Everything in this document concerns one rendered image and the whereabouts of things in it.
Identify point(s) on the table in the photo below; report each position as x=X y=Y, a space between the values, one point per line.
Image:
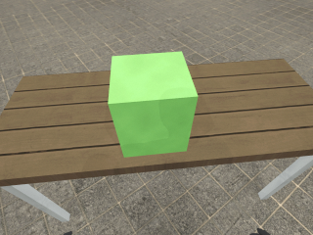
x=59 y=127

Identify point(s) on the carton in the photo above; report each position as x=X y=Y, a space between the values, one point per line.
x=152 y=100

